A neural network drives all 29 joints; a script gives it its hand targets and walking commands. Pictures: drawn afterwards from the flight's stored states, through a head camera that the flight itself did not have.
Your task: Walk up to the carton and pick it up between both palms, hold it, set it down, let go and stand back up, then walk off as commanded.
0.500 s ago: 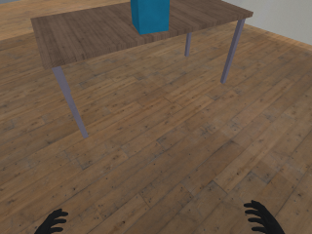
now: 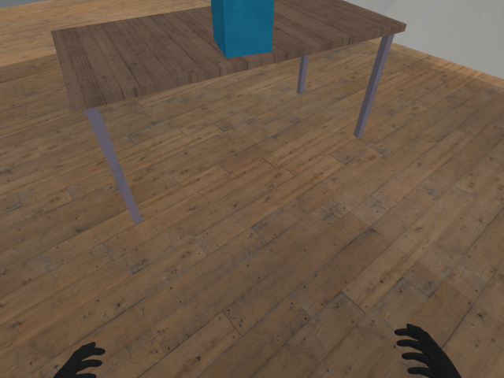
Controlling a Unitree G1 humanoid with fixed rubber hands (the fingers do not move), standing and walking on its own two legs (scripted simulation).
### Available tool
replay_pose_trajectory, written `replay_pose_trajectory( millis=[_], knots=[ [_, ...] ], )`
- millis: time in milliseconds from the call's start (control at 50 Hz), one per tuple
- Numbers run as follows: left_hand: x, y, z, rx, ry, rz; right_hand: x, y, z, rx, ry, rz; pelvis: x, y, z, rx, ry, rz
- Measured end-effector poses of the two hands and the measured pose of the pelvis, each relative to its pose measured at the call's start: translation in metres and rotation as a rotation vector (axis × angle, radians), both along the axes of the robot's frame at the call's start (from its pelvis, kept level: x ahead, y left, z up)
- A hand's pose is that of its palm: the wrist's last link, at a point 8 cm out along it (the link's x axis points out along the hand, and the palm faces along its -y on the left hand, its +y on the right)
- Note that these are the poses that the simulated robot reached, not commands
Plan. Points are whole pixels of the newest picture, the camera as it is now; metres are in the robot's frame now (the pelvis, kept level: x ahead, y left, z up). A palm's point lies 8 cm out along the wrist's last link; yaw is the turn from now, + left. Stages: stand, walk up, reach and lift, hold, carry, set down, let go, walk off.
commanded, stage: stand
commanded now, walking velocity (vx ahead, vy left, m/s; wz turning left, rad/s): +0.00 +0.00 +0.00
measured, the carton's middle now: (241, 14) +1.44 +0.03 +0.07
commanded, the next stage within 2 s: none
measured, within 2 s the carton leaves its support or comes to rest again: neither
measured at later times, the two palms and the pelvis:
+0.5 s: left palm out of the picture +0.14 +0.30 -0.07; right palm out of the picture +0.16 -0.28 -0.06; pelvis +0.00 +0.00 +0.00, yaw +0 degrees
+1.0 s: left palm out of the picture +0.13 +0.31 -0.07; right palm out of the picture +0.14 -0.28 -0.06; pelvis -0.01 +0.00 +0.00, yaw +0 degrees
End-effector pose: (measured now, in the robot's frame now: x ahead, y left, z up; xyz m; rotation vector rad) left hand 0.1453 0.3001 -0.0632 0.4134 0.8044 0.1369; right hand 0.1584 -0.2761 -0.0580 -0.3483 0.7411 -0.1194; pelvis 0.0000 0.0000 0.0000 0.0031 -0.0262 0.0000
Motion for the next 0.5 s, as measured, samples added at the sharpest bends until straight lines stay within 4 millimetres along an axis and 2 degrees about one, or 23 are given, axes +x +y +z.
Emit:
replay_pose_trajectory(
  millis=[500],
  knots=[
    [-0.0068,0.0043,-0.0037,0.008,0.031,0.009,-0.0033,-0.0007,-0.0026,0.0,0.02,-0.004,-0.0008,0.0002,0.0001,0.0,-0.001,0.0]
  ],
)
